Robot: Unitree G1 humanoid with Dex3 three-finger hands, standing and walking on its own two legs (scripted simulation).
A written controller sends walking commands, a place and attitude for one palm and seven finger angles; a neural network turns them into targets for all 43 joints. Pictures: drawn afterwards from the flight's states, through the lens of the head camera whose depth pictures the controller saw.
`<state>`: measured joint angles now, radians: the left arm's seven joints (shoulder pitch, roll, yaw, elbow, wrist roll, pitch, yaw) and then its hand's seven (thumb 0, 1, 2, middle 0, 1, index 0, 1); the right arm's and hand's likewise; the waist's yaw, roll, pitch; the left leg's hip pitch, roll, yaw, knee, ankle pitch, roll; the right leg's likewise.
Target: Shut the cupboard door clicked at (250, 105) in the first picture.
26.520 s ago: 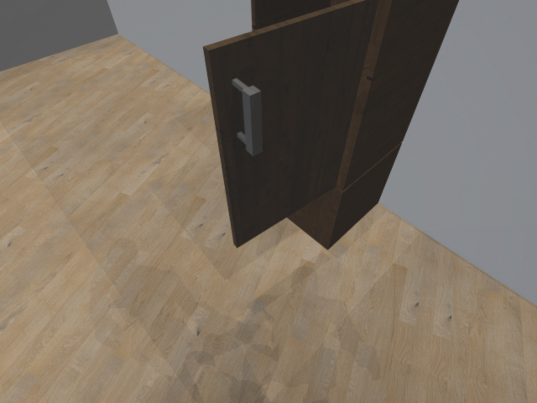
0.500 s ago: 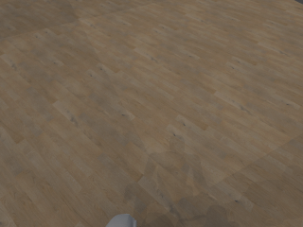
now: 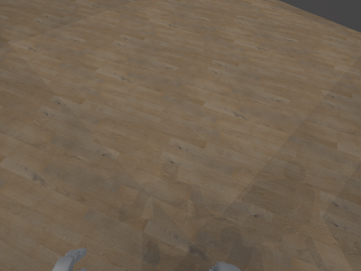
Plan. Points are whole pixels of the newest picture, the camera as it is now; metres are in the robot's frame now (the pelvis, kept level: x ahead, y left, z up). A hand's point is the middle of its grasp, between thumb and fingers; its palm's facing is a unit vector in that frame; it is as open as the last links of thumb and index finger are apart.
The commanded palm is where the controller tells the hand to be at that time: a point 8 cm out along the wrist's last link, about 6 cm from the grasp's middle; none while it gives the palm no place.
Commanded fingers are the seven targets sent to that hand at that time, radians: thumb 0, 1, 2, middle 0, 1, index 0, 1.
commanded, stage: turn to face it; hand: left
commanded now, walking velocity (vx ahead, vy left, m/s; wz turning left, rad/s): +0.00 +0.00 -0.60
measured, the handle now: out of the picture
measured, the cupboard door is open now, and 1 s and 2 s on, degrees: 58 58 58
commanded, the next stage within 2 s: none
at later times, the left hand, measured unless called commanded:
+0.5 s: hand (112, 262) +0.15 +0.18 -0.19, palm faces -0.24 -0.95 -0.19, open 7.4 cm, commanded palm none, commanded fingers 0.00 0.90 0.90 -0.20 -0.30 -0.20 -0.30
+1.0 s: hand (149, 226) +0.24 +0.10 -0.16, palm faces -0.54 -0.79 -0.28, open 7.4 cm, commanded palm none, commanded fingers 0.00 0.90 0.90 -0.20 -0.30 -0.20 -0.30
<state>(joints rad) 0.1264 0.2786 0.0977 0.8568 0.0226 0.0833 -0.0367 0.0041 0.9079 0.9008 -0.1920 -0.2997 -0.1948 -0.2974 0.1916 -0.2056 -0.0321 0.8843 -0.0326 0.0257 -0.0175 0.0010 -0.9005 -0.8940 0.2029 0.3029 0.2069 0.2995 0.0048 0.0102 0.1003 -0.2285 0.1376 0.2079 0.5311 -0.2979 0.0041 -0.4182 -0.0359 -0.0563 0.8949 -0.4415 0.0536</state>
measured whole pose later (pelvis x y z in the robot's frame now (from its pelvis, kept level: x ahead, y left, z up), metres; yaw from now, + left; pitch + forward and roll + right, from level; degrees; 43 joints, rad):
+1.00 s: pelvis +0.04 -0.01 -0.01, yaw -35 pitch +2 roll +0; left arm 0.16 0.21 0.05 0.87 0.02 0.04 0.00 0.00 0.90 0.90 -0.20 -0.30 -0.20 -0.30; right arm 0.19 -0.28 -0.07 0.91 -0.02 0.08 -0.01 0.01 -0.91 -0.89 0.20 0.30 0.20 0.30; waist -0.01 0.05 0.09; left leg -0.49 0.10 0.05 1.13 -0.44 -0.08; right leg -0.29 0.01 -0.02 0.55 -0.29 -0.01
